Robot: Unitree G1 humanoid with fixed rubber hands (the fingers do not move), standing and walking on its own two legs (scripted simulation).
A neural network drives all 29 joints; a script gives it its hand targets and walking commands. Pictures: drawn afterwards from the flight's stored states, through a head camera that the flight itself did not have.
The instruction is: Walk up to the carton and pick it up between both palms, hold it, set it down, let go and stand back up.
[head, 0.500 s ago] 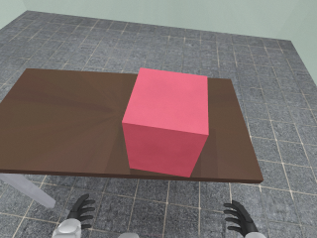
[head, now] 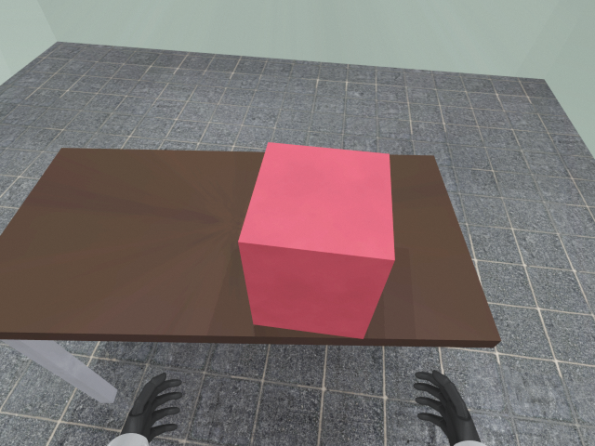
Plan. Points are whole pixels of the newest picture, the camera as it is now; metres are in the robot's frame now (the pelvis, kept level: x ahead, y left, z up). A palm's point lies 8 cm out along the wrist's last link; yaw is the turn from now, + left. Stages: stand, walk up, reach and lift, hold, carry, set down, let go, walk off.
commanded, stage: reach and lift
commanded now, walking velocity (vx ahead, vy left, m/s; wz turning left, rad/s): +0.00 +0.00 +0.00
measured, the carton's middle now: (317, 244) +0.43 +0.02 -0.02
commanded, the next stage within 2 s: none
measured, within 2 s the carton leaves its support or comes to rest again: neither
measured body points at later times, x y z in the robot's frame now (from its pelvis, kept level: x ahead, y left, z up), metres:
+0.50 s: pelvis +0.02 +0.02 +0.00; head -0.01 +0.04 +0.45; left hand +0.19 +0.25 -0.07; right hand +0.20 -0.17 -0.06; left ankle +0.04 +0.12 -0.74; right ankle -0.02 -0.11 -0.74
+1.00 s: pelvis +0.02 +0.02 -0.01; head +0.00 +0.04 +0.44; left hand +0.23 +0.25 -0.04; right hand +0.23 -0.16 -0.04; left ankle +0.04 +0.12 -0.74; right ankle -0.02 -0.11 -0.74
